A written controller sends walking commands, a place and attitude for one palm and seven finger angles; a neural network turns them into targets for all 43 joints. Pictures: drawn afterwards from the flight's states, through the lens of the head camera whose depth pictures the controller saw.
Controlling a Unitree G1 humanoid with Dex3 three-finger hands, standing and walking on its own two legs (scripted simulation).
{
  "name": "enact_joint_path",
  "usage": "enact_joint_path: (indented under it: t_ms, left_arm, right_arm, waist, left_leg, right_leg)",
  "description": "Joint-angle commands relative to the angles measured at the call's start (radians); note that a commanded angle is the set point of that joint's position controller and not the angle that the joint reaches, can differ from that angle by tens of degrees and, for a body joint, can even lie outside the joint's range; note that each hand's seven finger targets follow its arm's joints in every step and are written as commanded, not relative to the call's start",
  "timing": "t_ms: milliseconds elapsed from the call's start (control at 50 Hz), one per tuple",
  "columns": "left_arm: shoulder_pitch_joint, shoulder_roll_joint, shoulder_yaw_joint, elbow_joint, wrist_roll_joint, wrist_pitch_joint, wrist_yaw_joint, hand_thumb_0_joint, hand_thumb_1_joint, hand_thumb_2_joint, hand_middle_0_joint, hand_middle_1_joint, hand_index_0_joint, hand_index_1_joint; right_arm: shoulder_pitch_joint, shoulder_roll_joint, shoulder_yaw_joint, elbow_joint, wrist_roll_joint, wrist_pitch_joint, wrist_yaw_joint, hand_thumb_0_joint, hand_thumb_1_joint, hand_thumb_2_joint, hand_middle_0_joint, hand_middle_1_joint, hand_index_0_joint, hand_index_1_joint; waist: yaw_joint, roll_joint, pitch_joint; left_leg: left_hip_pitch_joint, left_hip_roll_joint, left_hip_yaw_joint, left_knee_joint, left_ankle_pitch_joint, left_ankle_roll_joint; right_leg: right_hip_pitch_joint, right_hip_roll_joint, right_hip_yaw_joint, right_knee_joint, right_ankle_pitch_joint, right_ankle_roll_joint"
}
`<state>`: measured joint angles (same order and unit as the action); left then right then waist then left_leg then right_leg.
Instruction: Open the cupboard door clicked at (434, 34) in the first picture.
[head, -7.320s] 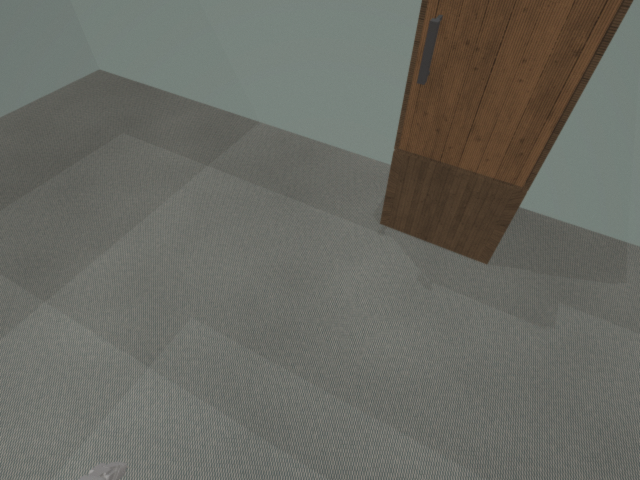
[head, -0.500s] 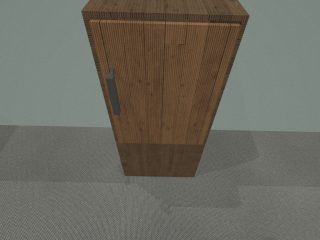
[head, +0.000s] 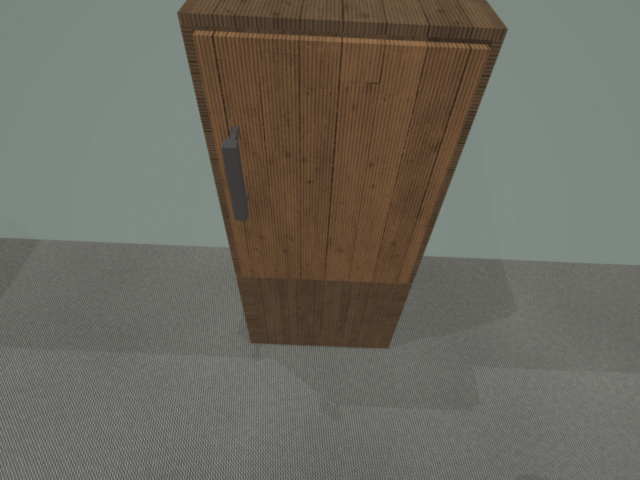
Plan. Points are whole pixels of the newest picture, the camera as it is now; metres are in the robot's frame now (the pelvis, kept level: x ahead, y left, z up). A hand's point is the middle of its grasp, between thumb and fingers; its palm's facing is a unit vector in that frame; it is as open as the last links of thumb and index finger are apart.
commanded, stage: look again from close up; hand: left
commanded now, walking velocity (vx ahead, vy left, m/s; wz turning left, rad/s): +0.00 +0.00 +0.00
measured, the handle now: (238, 175) +0.60 +0.19 +0.01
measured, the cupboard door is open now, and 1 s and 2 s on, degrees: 0 0 0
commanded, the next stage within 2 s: shuffle to correct the standing spot in 0.52 s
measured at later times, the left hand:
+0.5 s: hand out of the picture +0.09 +0.26 -0.14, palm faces +0.02 -0.94 -0.35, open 7.4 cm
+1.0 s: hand out of the picture +0.00 +0.17 -0.18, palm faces +0.02 -0.99 -0.15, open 7.4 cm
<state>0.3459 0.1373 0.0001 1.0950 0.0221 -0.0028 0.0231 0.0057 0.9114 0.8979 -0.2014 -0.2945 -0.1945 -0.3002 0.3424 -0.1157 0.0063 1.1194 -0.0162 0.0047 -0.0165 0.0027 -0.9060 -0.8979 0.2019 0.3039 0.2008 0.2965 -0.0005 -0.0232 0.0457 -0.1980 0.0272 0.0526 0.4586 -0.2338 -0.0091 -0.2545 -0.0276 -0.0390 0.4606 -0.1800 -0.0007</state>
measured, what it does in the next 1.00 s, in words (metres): stands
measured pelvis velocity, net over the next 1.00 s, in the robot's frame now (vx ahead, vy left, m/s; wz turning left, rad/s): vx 0.04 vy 0.00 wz -0.01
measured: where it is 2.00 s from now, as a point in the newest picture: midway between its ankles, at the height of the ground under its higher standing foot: outside the picture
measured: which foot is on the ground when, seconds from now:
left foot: down 0.00-1.00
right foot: down 0.00-1.00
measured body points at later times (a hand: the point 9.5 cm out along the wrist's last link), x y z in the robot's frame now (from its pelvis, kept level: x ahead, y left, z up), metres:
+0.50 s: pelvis -0.01 +0.01 +0.00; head -0.03 +0.01 +0.45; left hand +0.09 +0.31 -0.12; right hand +0.09 -0.27 -0.13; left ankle +0.01 +0.12 -0.74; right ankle +0.04 -0.12 -0.74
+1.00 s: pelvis +0.04 +0.00 +0.00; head +0.03 +0.01 +0.45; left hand +0.00 +0.22 -0.17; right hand +0.01 -0.22 -0.16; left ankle +0.01 +0.12 -0.74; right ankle +0.04 -0.12 -0.74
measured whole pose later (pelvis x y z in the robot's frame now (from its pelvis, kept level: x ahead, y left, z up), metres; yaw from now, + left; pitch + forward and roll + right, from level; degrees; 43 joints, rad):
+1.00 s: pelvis +0.04 +0.00 +0.00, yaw -1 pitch -2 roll +0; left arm 0.39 0.14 0.00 1.10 0.02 0.00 0.01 0.01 0.91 0.90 -0.20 -0.29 -0.20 -0.30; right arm 0.35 -0.15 0.00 1.12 -0.01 0.00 -0.01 0.00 -0.90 -0.90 0.20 0.30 0.20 0.30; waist -0.01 -0.01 0.01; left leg -0.16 0.04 0.06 0.52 -0.33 -0.01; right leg -0.21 -0.02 -0.03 0.52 -0.27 0.00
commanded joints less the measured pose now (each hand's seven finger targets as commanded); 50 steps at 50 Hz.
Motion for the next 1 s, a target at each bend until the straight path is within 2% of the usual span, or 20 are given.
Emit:
enact_joint_path:
  t_ms: [0,40,60,80,100,140,160,240,320,480,520,600,620,660,700,780,840,900,940,980]
  left_arm:
    - [0.015,0.210,0.034,-0.123,0.004,-0.034,0.013,0.000,0.900,0.900,-0.200,-0.300,-0.200,-0.300]
    - [0.003,0.194,0.043,-0.142,0.003,-0.025,0.011,0.000,0.900,0.900,-0.200,-0.300,-0.200,-0.300]
    - [0.001,0.179,0.040,-0.149,0.004,-0.018,0.012,0.000,0.900,0.900,-0.200,-0.300,-0.200,-0.300]
    - [-0.007,0.184,0.047,-0.154,0.005,-0.015,0.011,0.000,0.900,0.900,-0.200,-0.300,-0.200,-0.300]
    - [-0.013,0.198,0.050,-0.160,0.005,-0.016,0.010,0.000,0.900,0.900,-0.200,-0.300,-0.200,-0.300]
    - [-0.028,0.222,0.057,-0.171,0.004,-0.020,0.009,0.000,0.900,0.900,-0.200,-0.300,-0.200,-0.300]
    - [-0.025,0.216,0.054,-0.171,0.003,-0.021,0.008,0.000,0.900,0.900,-0.200,-0.300,-0.200,-0.300]
    - [-0.065,0.266,0.059,-0.180,-0.001,-0.028,0.003,0.000,0.900,0.900,-0.200,-0.300,-0.200,-0.300]
    - [-0.119,0.305,0.057,-0.187,-0.003,-0.029,-0.002,0.000,0.900,0.900,-0.200,-0.300,-0.200,-0.300]
    - [-0.181,0.349,0.048,-0.188,-0.002,-0.027,-0.009,0.000,0.900,0.900,-0.200,-0.300,-0.200,-0.300]
    - [-0.192,0.356,0.046,-0.180,-0.003,-0.029,-0.010,0.000,0.900,0.900,-0.200,-0.300,-0.200,-0.300]
    - [-0.196,0.359,0.040,-0.165,-0.005,-0.031,-0.009,0.000,0.900,0.900,-0.200,-0.300,-0.200,-0.300]
    - [-0.173,0.309,0.029,-0.147,-0.008,-0.026,-0.007,0.000,0.900,0.900,-0.200,-0.300,-0.200,-0.300]
    - [-0.121,0.242,0.013,-0.116,-0.007,-0.012,-0.003,0.000,0.900,0.900,-0.200,-0.300,-0.200,-0.300]
    - [-0.095,0.247,0.016,-0.107,-0.004,-0.004,-0.005,0.000,0.900,0.900,-0.200,-0.300,-0.200,-0.300]
    - [-0.039,0.229,0.027,-0.096,-0.002,-0.003,-0.010,0.000,0.900,0.900,-0.200,-0.300,-0.200,-0.300]
    - [0.007,0.196,0.030,-0.080,-0.002,-0.011,-0.012,0.000,0.900,0.900,-0.200,-0.300,-0.200,-0.300]
    - [0.039,0.155,0.031,-0.068,-0.002,-0.018,-0.009,0.000,0.900,0.900,-0.200,-0.300,-0.200,-0.300]
    - [0.075,0.126,0.027,-0.046,-0.003,-0.022,0.000,0.000,0.900,0.900,-0.200,-0.300,-0.200,-0.300]
    - [0.105,0.113,0.026,-0.027,-0.006,-0.027,0.012,0.000,0.900,0.900,-0.200,-0.300,-0.200,-0.300]
  right_arm:
    - [-0.041,-0.212,-0.062,-0.169,-0.007,-0.050,-0.013,0.000,-0.900,-0.900,0.200,0.300,0.200,0.300]
    - [-0.004,-0.195,-0.071,-0.171,-0.005,-0.041,-0.019,0.000,-0.900,-0.900,0.200,0.300,0.200,0.300]
    - [0.008,-0.187,-0.065,-0.181,-0.009,-0.032,-0.017,0.000,-0.900,-0.900,0.200,0.300,0.200,0.300]
    - [0.003,-0.195,-0.072,-0.183,-0.008,-0.030,-0.017,0.000,-0.900,-0.900,0.200,0.300,0.200,0.300]
    - [-0.003,-0.214,-0.075,-0.191,-0.007,-0.030,-0.016,0.000,-0.900,-0.900,0.200,0.300,0.200,0.300]
    - [-0.025,-0.246,-0.082,-0.203,-0.005,-0.035,-0.014,0.000,-0.900,-0.900,0.200,0.300,0.200,0.300]
    - [-0.024,-0.237,-0.076,-0.205,-0.007,-0.036,-0.011,0.000,-0.900,-0.900,0.200,0.300,0.200,0.300]
    - [-0.083,-0.296,-0.080,-0.219,-0.006,-0.045,-0.007,0.000,-0.900,-0.900,0.200,0.300,0.200,0.300]
    - [-0.132,-0.327,-0.077,-0.223,-0.007,-0.041,0.001,0.000,-0.900,-0.900,0.200,0.300,0.200,0.300]
    - [-0.186,-0.375,-0.069,-0.211,-0.006,-0.038,0.015,0.000,-0.900,-0.900,0.200,0.300,0.200,0.300]
    - [-0.189,-0.379,-0.066,-0.202,-0.005,-0.037,0.016,0.000,-0.900,-0.900,0.200,0.300,0.200,0.300]
    - [-0.189,-0.381,-0.061,-0.178,-0.002,-0.037,0.017,0.000,-0.900,-0.900,0.200,0.300,0.200,0.300]
    - [-0.172,-0.331,-0.048,-0.161,-0.004,-0.032,0.018,0.000,-0.900,-0.900,0.200,0.300,0.200,0.300]
    - [-0.127,-0.257,-0.028,-0.132,-0.008,-0.017,0.019,0.000,-0.900,-0.900,0.200,0.300,0.200,0.300]
    - [-0.116,-0.262,-0.029,-0.120,-0.010,-0.008,0.018,0.000,-0.900,-0.900,0.200,0.300,0.200,0.300]
    - [-0.081,-0.248,-0.035,-0.102,-0.009,-0.007,0.014,0.000,-0.900,-0.900,0.200,0.300,0.200,0.300]
    - [-0.048,-0.224,-0.039,-0.086,-0.004,-0.016,0.008,0.000,-0.900,-0.900,0.200,0.300,0.200,0.300]
    - [-0.006,-0.200,-0.042,-0.067,0.001,-0.027,0.000,0.000,-0.900,-0.900,0.200,0.300,0.200,0.300]
    - [0.006,-0.170,-0.038,-0.052,0.006,-0.032,-0.009,0.000,-0.900,-0.900,0.200,0.300,0.200,0.300]
    - [0.030,-0.145,-0.036,-0.033,0.010,-0.038,-0.020,0.000,-0.900,-0.900,0.200,0.300,0.200,0.300]
  waist:
    - [-0.012,0.074,-0.144]
    - [-0.025,0.045,-0.129]
    - [-0.029,-0.002,-0.082]
    - [-0.027,-0.010,-0.020]
    - [-0.023,-0.003,0.017]
    - [-0.017,0.032,0.038]
    - [-0.013,0.032,0.020]
    - [-0.001,0.056,0.009]
    - [-0.002,0.034,0.003]
    - [0.000,0.040,-0.024]
    - [-0.003,0.012,-0.031]
    - [-0.007,-0.001,-0.060]
    - [-0.008,-0.007,-0.071]
    - [-0.007,-0.008,-0.050]
    - [-0.002,0.000,-0.001]
    - [-0.001,0.007,0.061]
    - [-0.003,0.008,0.063]
    - [-0.005,0.046,0.070]
    - [0.000,0.047,0.049]
    - [-0.001,0.031,0.006]
  left_leg:
    - [-0.049,0.049,-0.092,0.012,-0.029,0.040]
    - [-0.063,0.051,-0.090,0.025,-0.052,0.046]
    - [-0.103,0.052,-0.093,0.021,-0.087,0.053]
    - [-0.133,0.051,-0.095,0.012,-0.095,0.056]
    - [-0.150,0.054,-0.100,0.004,-0.097,0.057]
    - [-0.156,0.069,-0.116,-0.028,-0.087,0.062]
    - [-0.146,0.072,-0.122,-0.035,-0.076,0.064]
    - [-0.131,0.083,-0.126,-0.064,-0.009,0.063]
    - [-0.100,0.080,-0.119,-0.087,-0.009,0.053]
    - [-0.079,0.083,-0.130,-0.145,-0.063,0.044]
    - [-0.066,0.080,-0.124,-0.140,-0.037,0.040]
    - [-0.026,0.083,-0.114,-0.133,0.018,0.037]
    - [-0.020,0.083,-0.106,-0.132,0.002,0.028]
    - [-0.026,0.077,-0.098,-0.140,-0.089,0.017]
    - [-0.068,0.070,-0.094,-0.137,-0.199,0.018]
    - [-0.107,0.073,-0.095,-0.128,-0.279,0.030]
    - [-0.096,0.081,-0.092,-0.106,-0.250,0.039]
    - [-0.080,0.100,-0.096,-0.093,-0.165,0.047]
    - [-0.051,0.093,-0.068,-0.052,0.017,0.040]
    - [-0.008,0.088,-0.038,0.004,0.270,0.028]
  right_leg:
    - [0.032,-0.094,0.124,-0.031,-0.110,-0.048]
    - [-0.004,-0.091,0.127,-0.039,-0.151,-0.051]
    - [-0.022,-0.084,0.125,-0.046,-0.192,-0.051]
    - [-0.051,-0.081,0.127,-0.048,-0.201,-0.051]
    - [-0.069,-0.078,0.125,-0.048,-0.203,-0.053]
    - [-0.065,-0.066,0.115,-0.032,-0.155,-0.054]
    - [-0.041,-0.062,0.103,-0.028,-0.131,-0.053]
    - [0.012,-0.064,0.086,-0.017,-0.009,-0.045]
    - [0.024,-0.077,0.096,-0.051,-0.021,-0.038]
    - [0.053,-0.086,0.100,-0.096,-0.061,-0.024]
    - [0.060,-0.093,0.103,-0.108,-0.052,-0.024]
    - [0.074,-0.101,0.104,-0.119,-0.018,-0.023]
    - [0.082,-0.103,0.099,-0.128,-0.044,-0.016]
    - [0.068,-0.094,0.094,-0.131,-0.142,-0.005]
    - [0.041,-0.088,0.108,-0.135,-0.238,-0.010]
    - [-0.001,-0.077,0.117,-0.125,-0.308,-0.026]
    - [-0.006,-0.071,0.117,-0.099,-0.267,-0.039]
    - [-0.002,-0.057,0.091,-0.053,-0.159,-0.045]
    - [0.033,-0.063,0.086,-0.031,0.033,-0.041]
    - [0.086,-0.075,0.076,0.005,0.327,-0.038]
